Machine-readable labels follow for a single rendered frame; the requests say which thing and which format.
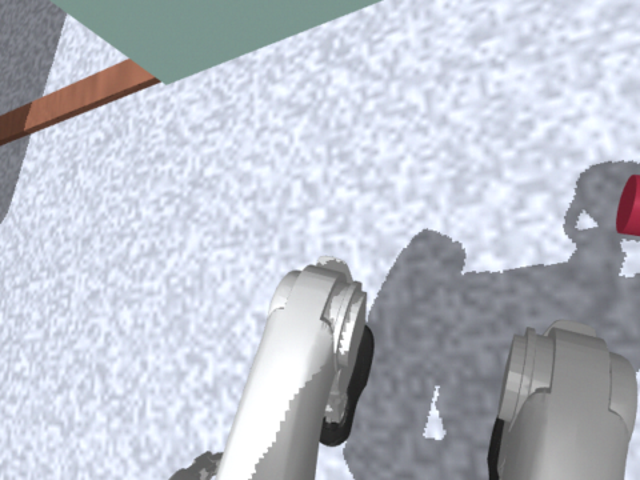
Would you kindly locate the can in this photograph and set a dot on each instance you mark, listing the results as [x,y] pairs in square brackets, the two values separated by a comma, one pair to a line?
[628,214]

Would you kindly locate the right robot foot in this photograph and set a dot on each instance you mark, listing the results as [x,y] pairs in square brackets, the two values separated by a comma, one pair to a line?
[494,449]

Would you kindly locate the left robot foot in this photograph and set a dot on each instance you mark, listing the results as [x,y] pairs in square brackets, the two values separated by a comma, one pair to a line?
[335,434]

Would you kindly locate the left robot hand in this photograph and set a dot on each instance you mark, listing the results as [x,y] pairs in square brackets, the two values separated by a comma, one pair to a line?
[203,468]

